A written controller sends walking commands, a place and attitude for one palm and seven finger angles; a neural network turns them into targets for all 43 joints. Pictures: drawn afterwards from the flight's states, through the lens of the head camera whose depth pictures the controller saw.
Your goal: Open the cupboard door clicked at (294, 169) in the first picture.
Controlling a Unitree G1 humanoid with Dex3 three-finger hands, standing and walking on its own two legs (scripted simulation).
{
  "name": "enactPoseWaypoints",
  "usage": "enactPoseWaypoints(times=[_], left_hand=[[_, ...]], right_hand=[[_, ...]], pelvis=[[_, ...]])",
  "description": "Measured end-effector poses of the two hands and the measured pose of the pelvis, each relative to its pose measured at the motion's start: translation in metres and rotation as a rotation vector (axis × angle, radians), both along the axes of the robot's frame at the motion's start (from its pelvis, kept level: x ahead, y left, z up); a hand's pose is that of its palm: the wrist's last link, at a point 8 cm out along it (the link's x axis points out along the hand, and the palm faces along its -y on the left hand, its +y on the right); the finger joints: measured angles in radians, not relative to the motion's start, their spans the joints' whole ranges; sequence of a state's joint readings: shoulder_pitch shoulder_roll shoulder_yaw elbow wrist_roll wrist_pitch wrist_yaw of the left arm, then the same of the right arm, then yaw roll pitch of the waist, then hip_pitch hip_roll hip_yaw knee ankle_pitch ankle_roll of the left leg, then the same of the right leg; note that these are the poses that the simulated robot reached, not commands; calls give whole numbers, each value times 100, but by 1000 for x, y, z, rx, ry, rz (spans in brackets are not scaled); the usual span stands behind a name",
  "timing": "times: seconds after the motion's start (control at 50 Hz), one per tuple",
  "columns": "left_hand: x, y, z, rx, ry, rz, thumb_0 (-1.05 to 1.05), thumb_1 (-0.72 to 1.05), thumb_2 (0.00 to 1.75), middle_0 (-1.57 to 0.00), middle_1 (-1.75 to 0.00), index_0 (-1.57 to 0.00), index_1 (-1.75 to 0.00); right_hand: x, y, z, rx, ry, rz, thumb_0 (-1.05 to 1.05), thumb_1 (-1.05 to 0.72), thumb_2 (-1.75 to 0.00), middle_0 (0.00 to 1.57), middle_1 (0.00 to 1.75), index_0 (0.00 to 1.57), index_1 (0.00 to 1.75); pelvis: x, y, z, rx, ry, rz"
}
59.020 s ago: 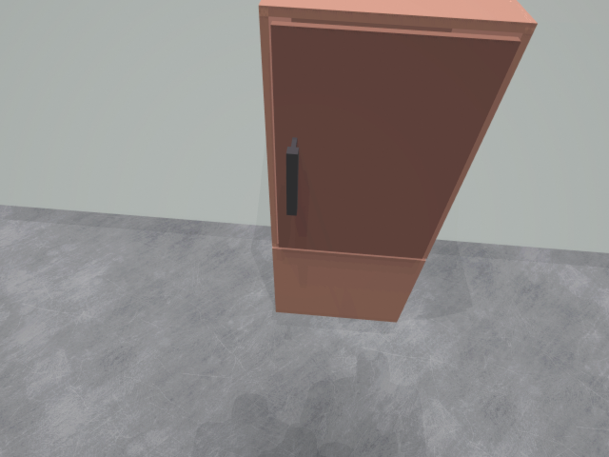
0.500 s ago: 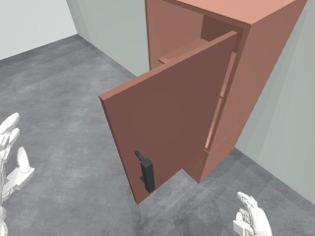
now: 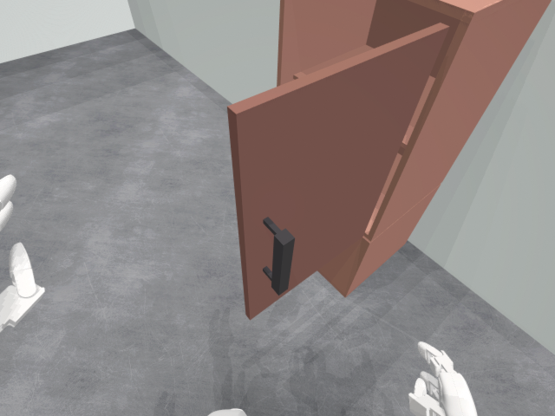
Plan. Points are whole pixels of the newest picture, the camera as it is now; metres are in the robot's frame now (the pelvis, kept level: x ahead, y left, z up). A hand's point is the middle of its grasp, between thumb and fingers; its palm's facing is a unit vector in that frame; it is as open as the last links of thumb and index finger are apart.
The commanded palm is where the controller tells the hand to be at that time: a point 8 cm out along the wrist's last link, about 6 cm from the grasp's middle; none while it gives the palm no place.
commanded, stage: step back with the hand held close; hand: left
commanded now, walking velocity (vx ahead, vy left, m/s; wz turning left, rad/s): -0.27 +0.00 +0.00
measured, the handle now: (274, 257) +0.38 +0.03 -0.05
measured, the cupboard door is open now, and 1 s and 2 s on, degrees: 88 88 88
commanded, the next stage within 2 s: stop stepping back and stand still in 0.54 s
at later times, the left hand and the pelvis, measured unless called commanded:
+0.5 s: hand out of the picture +0.14 +0.30 +0.18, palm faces +0.43 -0.78 -0.45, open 7.5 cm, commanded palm +0.08 +0.32 +0.19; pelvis -0.07 +0.02 +0.01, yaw -1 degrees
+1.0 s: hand out of the picture +0.08 +0.26 +0.18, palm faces +0.36 -0.83 -0.42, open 7.4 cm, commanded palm +0.01 +0.29 +0.19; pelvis -0.18 +0.01 -0.01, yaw -9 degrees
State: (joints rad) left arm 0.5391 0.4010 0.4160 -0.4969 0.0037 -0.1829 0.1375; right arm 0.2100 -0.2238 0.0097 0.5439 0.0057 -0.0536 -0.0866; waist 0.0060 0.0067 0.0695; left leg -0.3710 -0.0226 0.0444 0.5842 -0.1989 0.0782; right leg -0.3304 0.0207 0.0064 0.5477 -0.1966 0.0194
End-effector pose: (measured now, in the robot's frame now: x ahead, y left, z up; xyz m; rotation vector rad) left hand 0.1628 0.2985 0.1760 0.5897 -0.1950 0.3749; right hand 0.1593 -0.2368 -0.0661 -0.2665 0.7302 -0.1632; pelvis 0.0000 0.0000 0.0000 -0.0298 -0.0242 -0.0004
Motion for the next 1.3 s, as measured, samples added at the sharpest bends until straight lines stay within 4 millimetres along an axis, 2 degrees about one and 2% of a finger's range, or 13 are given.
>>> enactPoseWaypoints(times=[0.18,0.34,0.44,0.58,0.66,0.74,0.8,0.9,0.96,1.02,1.08,1.16,1.3], left_hand=[[-39,4,11,28,-67,43,2,89,90,-21,-30,-21,-30],[-45,18,1,-3,-69,-33,2,89,90,-21,-30,-21,-30],[-57,33,17,25,-90,-26,2,89,90,-21,-30,-21,-30],[-74,22,22,-64,-141,-71,2,89,90,-21,-30,-21,-30],[-81,5,16,-66,-138,-148,2,89,90,-21,-30,-20,-30],[-103,-18,15,38,-144,-258,2,89,90,-21,-30,-20,-30],[-122,-27,22,73,-130,-312,2,89,90,-21,-30,-21,-30],[-131,-11,26,58,-194,-241,1,88,90,-22,-30,-21,-30],[-121,3,18,-17,-179,-155,1,88,90,-22,-30,-21,-30],[-121,2,12,-43,-123,-129,2,89,90,-21,-30,-21,-30],[-141,-15,6,-28,-65,-178,2,89,90,-21,-30,-20,-30],[-172,-28,10,-39,-31,-233,2,89,90,-21,-30,-21,-30],[-171,6,19,3,-113,-115,2,88,90,-22,-30,-21,-30]], right_hand=[[-10,11,-11,24,22,73,1,-90,-90,20,30,21,30],[-26,17,1,-31,4,36,1,-90,-90,20,30,21,30],[-40,30,16,-29,-24,49,1,-90,-90,20,30,21,30],[-63,42,24,-7,-41,72,1,-90,-90,20,30,21,30],[-86,40,16,12,-60,69,1,-90,-90,20,30,21,30],[-124,28,-4,36,-79,40,1,-90,-90,20,30,21,30],[-168,17,-14,37,-1,-25,1,-90,-90,20,30,21,30],[-229,-5,-24,10,71,-178,1,-90,-90,20,30,21,30],[-255,-13,-27,-3,71,-224,1,-90,-90,20,30,21,30],[-276,-15,-24,11,60,-239,2,-90,-90,20,30,20,30],[-291,-17,-23,27,58,-239,1,-90,-90,20,30,20,30],[-304,-17,-17,26,114,-250,1,-90,-90,20,30,20,30],[-278,-7,-18,-23,80,-192,1,-90,-90,20,30,20,30]], pelvis=[[-22,-4,-4,-11,15,41],[-44,14,-4,-26,11,32],[-61,19,6,-64,41,19],[-89,20,12,-62,129,-51],[-121,15,5,-43,150,-77],[-159,9,-16,15,119,-128],[-162,8,-15,2,71,-141],[-149,11,-17,40,28,-146],[-163,15,-14,36,4,-154],[-182,13,-9,36,-10,-145],[-198,10,-8,34,-12,-123],[-194,11,4,51,20,-152],[-195,24,1,28,28,-106]])
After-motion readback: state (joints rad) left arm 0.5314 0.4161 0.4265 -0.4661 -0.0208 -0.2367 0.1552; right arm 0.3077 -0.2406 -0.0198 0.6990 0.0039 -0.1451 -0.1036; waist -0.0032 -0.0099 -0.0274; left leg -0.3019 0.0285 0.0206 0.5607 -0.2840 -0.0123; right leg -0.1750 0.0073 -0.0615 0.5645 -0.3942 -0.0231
